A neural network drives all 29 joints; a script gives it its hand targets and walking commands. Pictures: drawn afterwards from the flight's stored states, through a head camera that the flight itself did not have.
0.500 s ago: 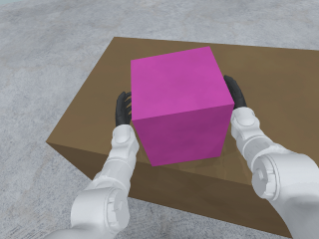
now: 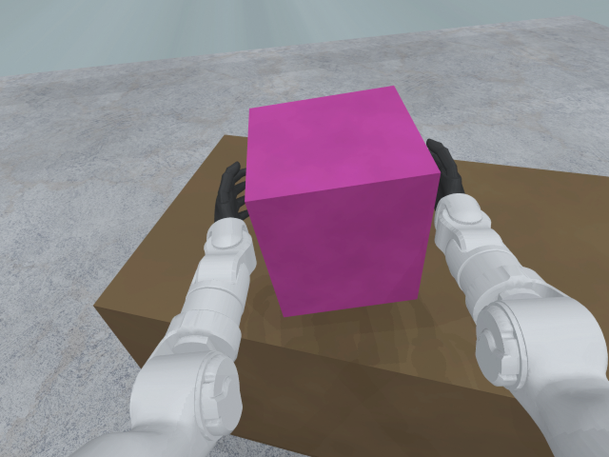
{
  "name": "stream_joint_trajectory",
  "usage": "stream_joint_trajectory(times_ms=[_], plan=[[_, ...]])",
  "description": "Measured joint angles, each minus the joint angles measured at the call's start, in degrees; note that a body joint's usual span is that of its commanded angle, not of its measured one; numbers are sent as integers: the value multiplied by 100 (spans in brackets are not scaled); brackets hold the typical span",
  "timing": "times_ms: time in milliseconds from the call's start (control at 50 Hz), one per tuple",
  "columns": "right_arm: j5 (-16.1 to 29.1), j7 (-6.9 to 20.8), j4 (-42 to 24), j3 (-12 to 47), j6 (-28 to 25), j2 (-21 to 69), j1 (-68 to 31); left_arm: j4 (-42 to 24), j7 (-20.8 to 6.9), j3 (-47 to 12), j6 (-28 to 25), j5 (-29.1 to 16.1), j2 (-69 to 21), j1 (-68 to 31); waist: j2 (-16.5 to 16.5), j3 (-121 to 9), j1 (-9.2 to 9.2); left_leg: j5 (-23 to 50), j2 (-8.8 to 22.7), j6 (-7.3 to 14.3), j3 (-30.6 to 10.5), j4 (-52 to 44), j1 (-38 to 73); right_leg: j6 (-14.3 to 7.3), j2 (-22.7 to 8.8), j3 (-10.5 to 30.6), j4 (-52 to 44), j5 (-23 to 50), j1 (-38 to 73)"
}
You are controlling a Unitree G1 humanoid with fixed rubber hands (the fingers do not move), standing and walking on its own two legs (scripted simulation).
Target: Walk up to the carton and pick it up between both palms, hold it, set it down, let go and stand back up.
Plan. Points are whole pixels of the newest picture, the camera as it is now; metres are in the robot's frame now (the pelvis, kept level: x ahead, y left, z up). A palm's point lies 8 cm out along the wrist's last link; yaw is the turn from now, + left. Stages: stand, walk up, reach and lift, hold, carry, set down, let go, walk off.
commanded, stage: reach and lift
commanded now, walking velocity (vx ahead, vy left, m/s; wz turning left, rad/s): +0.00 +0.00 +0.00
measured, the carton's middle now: (336, 207) +0.45 +0.02 +0.12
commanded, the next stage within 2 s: none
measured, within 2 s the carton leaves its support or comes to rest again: neither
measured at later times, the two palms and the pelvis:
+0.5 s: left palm (225, 226) +0.38 +0.17 +0.13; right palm (449, 236) +0.39 -0.13 +0.13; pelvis -0.02 +0.02 +0.01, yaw -1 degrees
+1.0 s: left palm (205, 202) +0.37 +0.19 +0.18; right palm (447, 224) +0.37 -0.11 +0.17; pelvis +0.00 +0.04 +0.01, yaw +0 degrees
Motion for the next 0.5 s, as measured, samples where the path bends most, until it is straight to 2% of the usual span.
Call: stream_joint_trajectory(times_ms=[100, 220, 300, 500], plan=[[-155, -20, -323, -411, 168, 170, 117, -484, -245, 338, 446, 531, -72, -65, -81, 437, -99, 46, -19, 20, 45, -232, 768, 16, -20, 40, -142, 6, 717], [-603, -44, -783, -892, 621, 470, 501, -845, -525, 571, 1079, 962, -141, 10, -251, 941, -143, 194, -61, 77, 156, -585, 1454, 39, -63, 142, -284, 71, 1274], [-836, -37, -1178, -1055, 792, 661, 832, -1085, -542, 455, 1276, 886, -156, 216, -346, 1023, -199, 300, -93, 93, 180, -669, 1381, 54, -94, 164, -332, 156, 1182], [-674, -69, -2036, -859, 840, 765, 1218, -1406, -421, -154, 1129, 511, 21, 399, -230, 826, -393, 315, -157, 164, 160, -477, 818, 137, -153, 151, -406, 304, 757]])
